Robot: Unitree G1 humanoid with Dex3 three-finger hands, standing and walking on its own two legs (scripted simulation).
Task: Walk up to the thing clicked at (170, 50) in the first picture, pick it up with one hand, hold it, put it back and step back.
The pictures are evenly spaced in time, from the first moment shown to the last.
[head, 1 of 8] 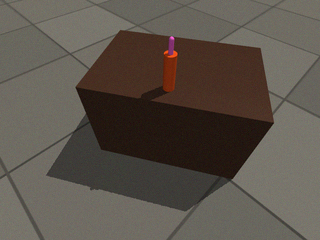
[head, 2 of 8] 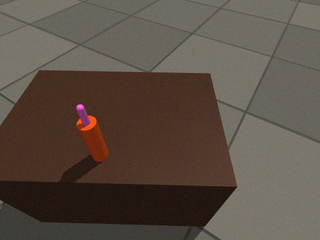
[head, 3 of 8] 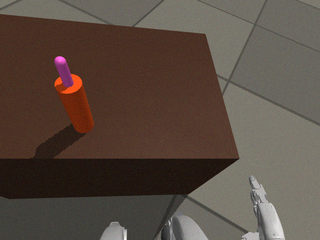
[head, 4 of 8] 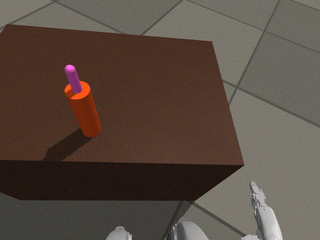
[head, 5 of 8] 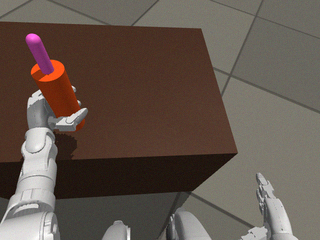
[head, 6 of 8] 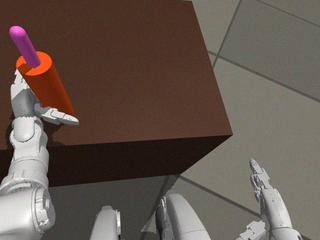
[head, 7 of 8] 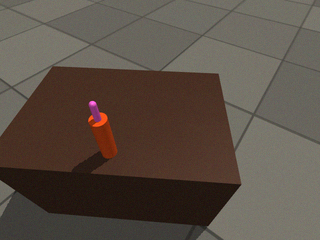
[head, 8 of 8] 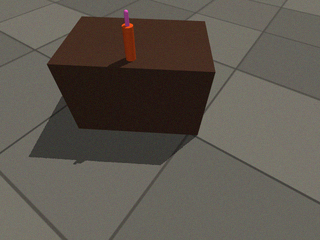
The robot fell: no
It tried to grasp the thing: yes
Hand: left
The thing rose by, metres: 0.23
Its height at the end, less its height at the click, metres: +0.00
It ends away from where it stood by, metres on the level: 0.02
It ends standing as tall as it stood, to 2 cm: yes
